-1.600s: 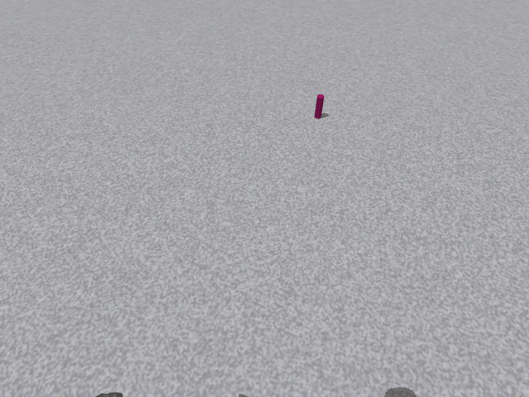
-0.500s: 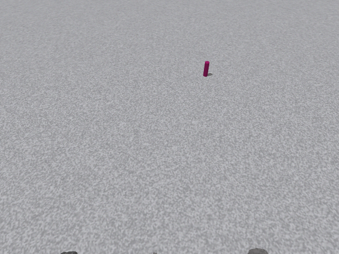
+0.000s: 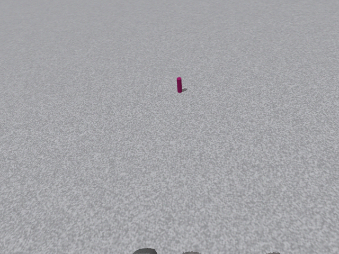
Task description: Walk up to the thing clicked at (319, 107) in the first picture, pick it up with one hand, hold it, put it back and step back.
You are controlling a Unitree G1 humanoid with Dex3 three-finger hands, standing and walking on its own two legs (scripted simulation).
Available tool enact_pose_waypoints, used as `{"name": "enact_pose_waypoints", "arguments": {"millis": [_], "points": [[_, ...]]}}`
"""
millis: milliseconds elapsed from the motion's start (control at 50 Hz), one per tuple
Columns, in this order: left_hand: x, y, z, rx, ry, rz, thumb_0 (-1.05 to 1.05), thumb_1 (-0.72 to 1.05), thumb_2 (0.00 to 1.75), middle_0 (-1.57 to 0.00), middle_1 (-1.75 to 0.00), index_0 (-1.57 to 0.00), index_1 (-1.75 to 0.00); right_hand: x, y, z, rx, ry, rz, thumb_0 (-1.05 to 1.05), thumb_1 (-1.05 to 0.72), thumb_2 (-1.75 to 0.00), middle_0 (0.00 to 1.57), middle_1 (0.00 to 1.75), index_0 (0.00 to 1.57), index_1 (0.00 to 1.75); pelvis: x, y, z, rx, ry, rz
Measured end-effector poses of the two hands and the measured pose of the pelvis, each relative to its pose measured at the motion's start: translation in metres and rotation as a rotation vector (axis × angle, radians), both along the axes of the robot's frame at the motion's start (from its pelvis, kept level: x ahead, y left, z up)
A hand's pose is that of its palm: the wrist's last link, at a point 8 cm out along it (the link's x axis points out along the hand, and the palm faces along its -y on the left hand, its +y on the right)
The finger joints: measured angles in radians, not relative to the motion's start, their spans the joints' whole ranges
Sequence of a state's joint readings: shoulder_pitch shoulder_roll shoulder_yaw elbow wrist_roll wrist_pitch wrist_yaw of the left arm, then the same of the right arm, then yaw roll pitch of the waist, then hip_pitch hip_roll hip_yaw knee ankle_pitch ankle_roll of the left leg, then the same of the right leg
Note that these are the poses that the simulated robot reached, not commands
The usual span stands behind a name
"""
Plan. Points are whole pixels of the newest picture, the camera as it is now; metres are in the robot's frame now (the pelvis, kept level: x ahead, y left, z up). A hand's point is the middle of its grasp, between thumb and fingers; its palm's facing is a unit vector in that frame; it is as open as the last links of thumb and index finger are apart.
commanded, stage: walk up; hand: left
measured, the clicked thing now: (179, 85) +1.64 +0.10 -0.68
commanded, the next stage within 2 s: none
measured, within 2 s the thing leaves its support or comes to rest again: neither
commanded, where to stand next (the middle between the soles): +1.27 -0.07 m, yaw -7 degrees
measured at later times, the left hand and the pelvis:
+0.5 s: hand (98, 181) +0.35 +0.31 -0.14, palm faces -0.16 -0.92 -0.35, open 7.4 cm; pelvis +0.27 +0.04 +0.01, yaw -6 degrees
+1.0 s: hand (136, 113) +0.64 +0.22 -0.10, palm faces -0.13 -0.92 -0.38, open 7.4 cm; pelvis +0.52 -0.03 +0.01, yaw -8 degrees
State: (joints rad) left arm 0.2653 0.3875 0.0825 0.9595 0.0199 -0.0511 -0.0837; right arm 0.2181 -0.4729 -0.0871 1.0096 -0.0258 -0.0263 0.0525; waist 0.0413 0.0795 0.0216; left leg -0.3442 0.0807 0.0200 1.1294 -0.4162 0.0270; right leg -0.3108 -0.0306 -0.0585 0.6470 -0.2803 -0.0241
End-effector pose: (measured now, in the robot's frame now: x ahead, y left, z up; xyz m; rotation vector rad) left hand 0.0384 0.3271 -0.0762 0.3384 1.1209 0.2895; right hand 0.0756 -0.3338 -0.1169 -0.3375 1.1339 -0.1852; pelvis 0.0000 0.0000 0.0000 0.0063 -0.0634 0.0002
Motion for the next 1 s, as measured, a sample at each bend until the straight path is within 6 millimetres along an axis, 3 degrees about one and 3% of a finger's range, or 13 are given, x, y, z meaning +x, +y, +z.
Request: {"name": "enact_pose_waypoints", "arguments": {"millis": [140,280,400,460,540,680,800,880,1000], "points": [[0.032,-0.023,-0.003,-0.064,0.109,-0.017,0.01,0.90,0.90,-0.21,-0.30,-0.21,-0.30,0.075,0.012,0.030,0.047,-0.073,0.026,0.01,-0.91,-0.90,0.20,0.30,0.20,0.30,0.061,-0.007,0.019,-0.009,0.020,-0.050],[0.113,-0.006,-0.022,-0.084,0.119,-0.053,0.01,0.90,0.90,-0.21,-0.30,-0.21,-0.30,0.144,0.012,0.037,-0.025,-0.019,0.013,0.01,-0.91,-0.90,0.20,0.30,0.20,0.30,0.141,0.007,0.010,-0.045,0.046,-0.061],[0.211,0.024,-0.046,-0.066,0.135,-0.099,0.01,0.90,0.90,-0.21,-0.30,-0.21,-0.30,0.225,0.034,0.037,-0.069,-0.095,-0.006,0.01,-0.91,-0.90,0.20,0.30,0.20,0.30,0.216,0.031,-0.006,0.000,0.046,-0.083],[0.269,0.025,-0.038,-0.058,0.122,-0.167,0.01,0.91,0.90,-0.21,-0.30,-0.20,-0.30,0.242,0.044,0.046,-0.052,-0.134,-0.065,0.01,-0.91,-0.90,0.20,0.30,0.20,0.30,0.248,0.036,0.003,-0.013,0.041,-0.102],[0.351,0.023,-0.020,-0.056,0.032,-0.224,0.01,0.91,0.90,-0.20,-0.30,-0.20,-0.30,0.249,0.049,0.052,-0.041,-0.103,-0.120,0.00,-0.91,-0.90,0.20,0.30,0.20,0.30,0.290,0.035,0.014,0.000,0.029,-0.114],[0.473,-0.001,0.001,-0.050,-0.057,-0.307,0.01,0.91,0.90,-0.20,-0.30,-0.20,-0.30,0.265,0.037,0.035,-0.017,0.017,-0.176,0.01,-0.90,-0.90,0.20,0.30,0.20,0.30,0.362,0.024,0.014,0.023,0.019,-0.133],[0.563,-0.039,-0.001,-0.019,-0.098,-0.336,0.01,0.91,0.90,-0.20,-0.30,-0.20,-0.30,0.309,0.006,-0.001,0.012,0.074,-0.215,0.01,-0.90,-0.90,0.20,0.30,0.20,0.30,0.434,-0.006,-0.007,0.029,0.025,-0.131],[0.596,-0.061,0.002,-0.022,-0.149,-0.305,0.00,0.91,0.90,-0.20,-0.30,-0.20,-0.30,0.361,-0.004,-0.011,0.036,0.091,-0.185,0.01,-0.91,-0.90,0.20,0.30,0.20,0.30,0.469,-0.023,-0.007,0.014,0.010,-0.124],[0.599,-0.067,0.012,-0.032,-0.083,-0.233,0.00,0.90,0.90,-0.21,-0.30,-0.21,-0.30,0.453,-0.013,0.011,0.050,0.004,-0.121,0.01,-0.91,-0.90,0.20,0.30,0.20,0.30,0.517,-0.030,0.014,0.010,0.008,-0.133]]}}
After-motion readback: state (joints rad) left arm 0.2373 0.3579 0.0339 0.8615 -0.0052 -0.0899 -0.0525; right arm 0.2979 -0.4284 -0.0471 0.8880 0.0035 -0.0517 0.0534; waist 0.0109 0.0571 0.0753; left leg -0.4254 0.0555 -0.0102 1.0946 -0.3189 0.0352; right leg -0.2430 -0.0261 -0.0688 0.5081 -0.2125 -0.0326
